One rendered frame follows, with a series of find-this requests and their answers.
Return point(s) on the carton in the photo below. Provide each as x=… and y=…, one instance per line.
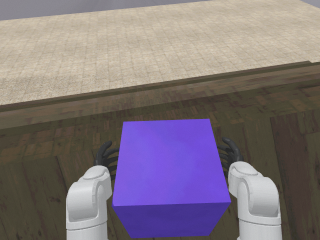
x=169, y=179

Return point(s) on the robot right hand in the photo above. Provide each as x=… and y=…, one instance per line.
x=234, y=154

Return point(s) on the left robot forearm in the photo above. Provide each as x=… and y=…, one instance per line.
x=86, y=205

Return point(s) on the robot left hand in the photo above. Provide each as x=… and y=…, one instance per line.
x=102, y=155

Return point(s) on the right robot forearm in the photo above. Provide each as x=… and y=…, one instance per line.
x=258, y=203

